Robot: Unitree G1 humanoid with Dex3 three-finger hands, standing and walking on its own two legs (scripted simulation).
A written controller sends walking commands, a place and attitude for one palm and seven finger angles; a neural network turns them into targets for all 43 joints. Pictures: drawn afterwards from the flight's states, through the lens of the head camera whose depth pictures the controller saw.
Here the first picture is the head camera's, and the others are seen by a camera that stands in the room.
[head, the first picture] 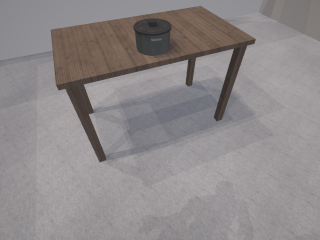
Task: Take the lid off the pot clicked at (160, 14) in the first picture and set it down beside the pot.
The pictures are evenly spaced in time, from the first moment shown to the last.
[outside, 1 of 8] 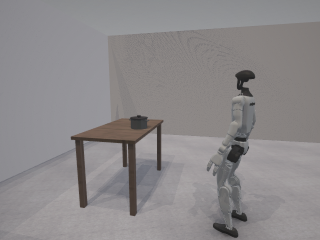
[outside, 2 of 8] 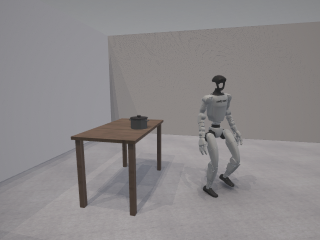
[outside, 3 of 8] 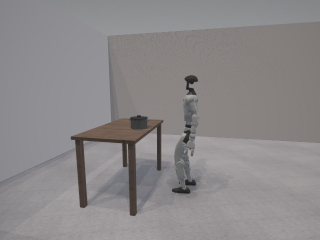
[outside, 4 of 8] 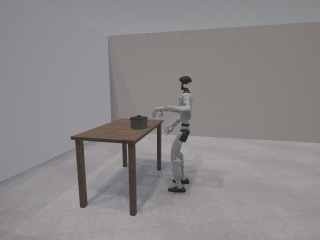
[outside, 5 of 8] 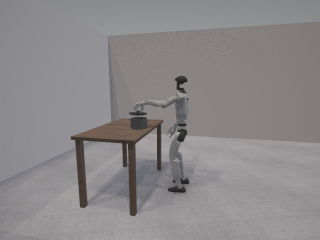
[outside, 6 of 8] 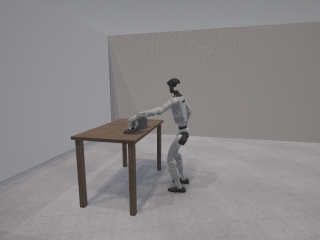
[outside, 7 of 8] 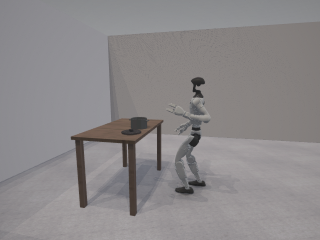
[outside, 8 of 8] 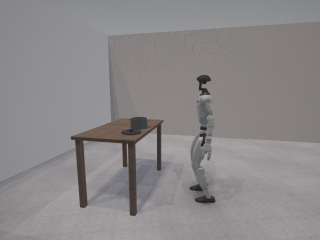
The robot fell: no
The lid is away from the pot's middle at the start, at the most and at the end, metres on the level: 0.00 0.26 0.26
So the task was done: yes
